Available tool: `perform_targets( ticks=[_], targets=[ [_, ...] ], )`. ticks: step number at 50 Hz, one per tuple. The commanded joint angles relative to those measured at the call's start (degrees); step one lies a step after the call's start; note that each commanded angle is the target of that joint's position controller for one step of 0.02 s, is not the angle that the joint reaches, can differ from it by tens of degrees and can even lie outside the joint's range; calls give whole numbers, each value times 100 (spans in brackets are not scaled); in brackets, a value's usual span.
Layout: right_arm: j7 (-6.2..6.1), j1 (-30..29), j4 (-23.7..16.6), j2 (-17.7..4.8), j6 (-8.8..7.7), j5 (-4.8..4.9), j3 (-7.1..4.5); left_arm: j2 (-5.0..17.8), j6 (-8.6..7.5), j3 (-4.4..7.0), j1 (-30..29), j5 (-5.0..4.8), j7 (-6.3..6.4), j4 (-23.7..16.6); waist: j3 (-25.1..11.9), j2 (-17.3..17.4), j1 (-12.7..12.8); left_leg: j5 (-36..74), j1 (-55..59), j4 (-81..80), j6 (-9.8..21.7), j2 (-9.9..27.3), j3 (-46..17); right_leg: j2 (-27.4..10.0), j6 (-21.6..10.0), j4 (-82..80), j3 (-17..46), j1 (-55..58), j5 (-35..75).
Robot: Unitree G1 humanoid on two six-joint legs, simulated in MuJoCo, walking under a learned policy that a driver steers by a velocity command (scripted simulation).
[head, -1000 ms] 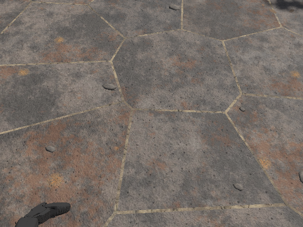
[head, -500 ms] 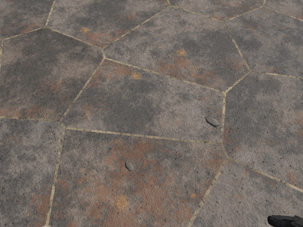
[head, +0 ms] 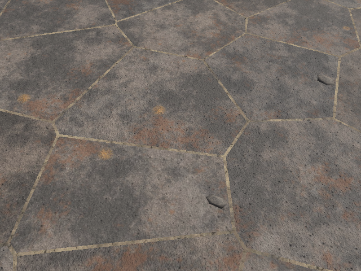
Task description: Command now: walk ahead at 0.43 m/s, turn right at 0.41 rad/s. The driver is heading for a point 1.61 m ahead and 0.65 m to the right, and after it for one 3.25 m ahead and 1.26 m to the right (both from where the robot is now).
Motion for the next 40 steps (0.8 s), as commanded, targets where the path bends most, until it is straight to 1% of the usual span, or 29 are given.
perform_targets(
  ticks=[1, 3, 4, 5, 6, 7, 8, 9, 10, 11, 12, 14, 16, 17, 19, 21, 23, 26, 27, 28, 29, 30, 31, 32, 33, 34, 35, 37, 40],
  targets=[
    [-95, -19, -191, -985, 91, 63, -258, 328, -113, 49, -776, 52, -137, -719, 466, 536, -80, 3702, 53, 212, 633, 1774, -142, 158, -177, -381, -327, -181, -423],
    [-206, -158, -257, -1160, 216, 95, -297, 543, -119, 159, -319, 85, -201, -745, -12, 843, 202, 5711, 223, 1159, 423, 1728, -24, 563, -341, -372, -684, 556, -945],
    [-252, -245, -295, -1197, 272, 102, -301, 752, -116, 273, 325, 74, -194, -615, -384, 883, 533, 6118, 107, 2010, 284, 1610, 37, 797, -460, -487, -765, 1330, -965],
    [-277, -323, -341, -1134, 276, 133, -263, 1058, -117, 426, 1062, 82, -120, -469, -767, 698, 962, 5560, -427, 3230, 23, 1326, 157, 907, -658, -1001, -620, 2509, -182],
    [-251, -41, -484, -727, 202, -68, -119, 1597, -70, 537, 1452, 101, 28, -459, -1408, -405, 903, 2199, -1906, 5143, -339, 839, 161, -227, -1095, -739, 883, 4231, 2160],
    [-124, 701, -624, -292, 75, -124, 65, 1884, -85, 522, 1099, 186, 39, -721, -2534, -1347, 316, -2326, -3883, 7294, -691, -315, -801, -1790, -2584, -908, 3847, 6091, 3428],
    [-30, 273, -521, -939, -18, 11, -59, 1499, -16, 463, 1145, 157, 25, -862, -3025, -263, 855, -2051, -4007, 7486, -544, 71, -1753, -1549, -2405, -1149, 3443, 5962, 2882],
    [-23, -273, -732, -974, -23, 170, -65, 1217, 6, 387, 811, 101, 33, -921, -2237, -82, 802, -1651, -4247, 7151, -425, 312, -1645, -1275, -2122, -1231, 2635, 5292, 2333],
    [-96, -480, -731, -889, 20, 108, -54, 1043, 37, 346, 524, 11, 51, -909, -1336, 435, 589, -1318, -4346, 6614, -440, 522, -1467, -943, -1839, -1434, 2112, 4277, 1932],
    [-170, -528, -731, -956, 114, 21, -95, 887, 73, 299, 320, 1, 98, -958, -976, 366, 441, -1091, -4138, 6224, -468, 658, -1446, -791, -1735, -1608, 1877, 3514, 1637],
    [-185, -433, -746, -959, 221, 16, -115, 903, 109, 298, 221, 81, 119, -1017, -792, 174, 266, -953, -3725, 6021, -481, 680, -1442, -642, -1698, -1809, 1779, 2859, 1450],
    [-227, -188, -704, -783, 325, -18, -84, 1011, 128, 344, 62, 149, 143, -1073, -740, -29, 92, -806, -3388, 5519, -591, 595, -1332, -473, -1692, -1924, 1546, 2257, 1682],
    [-280, -225, -707, -689, 353, -52, -52, 1109, 152, 382, 76, 128, 209, -1074, -889, -75, 89, -528, -3381, 4939, -712, 506, -1317, -378, -1631, -1826, 1425, 2217, 1938],
    [-294, -290, -715, -681, 366, -60, -45, 1142, 191, 395, 83, 101, 250, -1080, -993, -104, 119, -333, -3381, 4724, -761, 481, -1346, -347, -1577, -1772, 1442, 2259, 1766],
    [-290, -484, -753, -678, 399, -40, -39, 1151, 297, 401, 28, 48, 329, -1123, -1082, -196, 181, 76, -3319, 4285, -807, 426, -1404, -221, -1401, -1741, 1519, 2244, 847],
    [-262, -747, -830, -675, 415, -5, -39, 1136, 394, 396, -21, 35, 385, -1175, -978, -328, 268, 287, -3256, 3836, -811, 353, -1452, -118, -1258, -1777, 1718, 2165, -287],
    [-225, -934, -899, -679, 386, 15, -43, 1130, 453, 398, -11, 51, 402, -1206, -839, -481, 347, 263, -3163, 3378, -777, 269, -1499, -83, -1196, -1751, 1981, 2173, -922],
    [-156, -961, -943, -744, 268, 39, -83, 1091, 493, 393, 39, 46, 380, -1243, -805, -663, 380, 31, -2875, 2600, -662, 145, -1527, -129, -1140, -1419, 2410, 2484, -527],
    [-131, -831, -917, -752, 225, 46, -105, 1057, 505, 381, -24, 17, 379, -1272, -817, -686, 279, 218, -2604, 2067, -586, 130, -1501, -76, -1058, -1248, 2508, 2552, -334],
    [-110, -617, -851, -770, 183, 53, -135, 997, 526, 360, -102, -24, 387, -1306, -786, -675, 129, 802, -2133, 1265, -480, 187, -1436, 75, -890, -1040, 2500, 2467, -395],
    [-125, -485, -844, -1050, 169, -11, -216, 792, 531, 301, 52, -4, 393, -1336, -869, -325, 185, 1305, -1468, 950, -227, 880, -1891, 351, -609, -549, 2282, 2074, -1255],
    [-173, -794, -963, -1573, 241, -144, -323, 517, 505, 238, 475, 41, 371, -1385, -773, 1283, 642, 2809, -935, 901, 498, 2129, -3149, 1224, -219, 578, 1197, 1069, -3320],
    [-156, -538, -903, -1395, 275, -265, -317, 930, 430, 342, 337, 80, 350, -1467, -778, 1985, 399, 3463, -954, 754, 1320, 2786, -4085, 1310, 75, 1900, 669, 362, -4349],
    [-166, -624, -986, -1123, 277, -206, -243, 1256, 420, 460, 427, 67, 333, -1360, -751, 1443, 382, 3440, -963, 875, 1369, 2679, -3695, 1028, 219, 2734, 744, 255, -4061],
    [-181, -807, -1016, -917, 298, -130, -198, 1258, 479, 499, 457, 13, 346, -1222, -640, 1077, 417, 3254, -1023, 995, 1097, 2273, -3026, 931, 332, 3042, 668, 221, -3693],
    [-197, -945, -1056, -821, 328, -56, -171, 1153, 561, 492, 483, -1, 376, -1153, -553, 950, 435, 3023, -1023, 1044, 886, 1987, -2584, 856, 439, 3221, 598, 158, -3414],
    [-218, -1002, -1058, -806, 357, -20, -155, 1011, 620, 456, 447, -13, 371, -1169, -474, 976, 410, 3068, -1077, 1030, 848, 1885, -2314, 809, 520, 3319, 516, 130, -3192],
    [-256, -948, -1031, -852, 432, -57, -176, 748, 655, 376, 246, -59, 343, -1289, -395, 1169, 315, 2953, -1096, 894, 843, 1652, -1804, 749, 606, 2881, 174, 229, -2887],
    [-293, -814, -982, -996, 512, -66, -251, 605, 644, 314, -81, -43, 299, -1486, -558, 1401, 120, 2882, -799, 885, 960, 1817, -1577, 541, 640, 1956, -11, 497, -2855]
  ],
)
Velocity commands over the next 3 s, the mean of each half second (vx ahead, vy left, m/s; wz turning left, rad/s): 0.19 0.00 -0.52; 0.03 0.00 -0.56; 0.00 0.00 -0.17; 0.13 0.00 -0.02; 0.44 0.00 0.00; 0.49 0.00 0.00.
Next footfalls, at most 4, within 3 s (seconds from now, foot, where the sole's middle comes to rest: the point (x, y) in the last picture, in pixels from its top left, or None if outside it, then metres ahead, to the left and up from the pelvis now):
0.10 right None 0.25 -0.12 -0.77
0.58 left None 0.34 0.09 -0.77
0.98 right None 0.18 -0.14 -0.77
1.36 left None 0.31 0.06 -0.77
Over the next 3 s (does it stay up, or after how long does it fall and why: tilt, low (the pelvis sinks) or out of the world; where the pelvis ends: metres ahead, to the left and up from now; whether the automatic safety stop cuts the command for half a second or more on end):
stays up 0.67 -0.38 -0.01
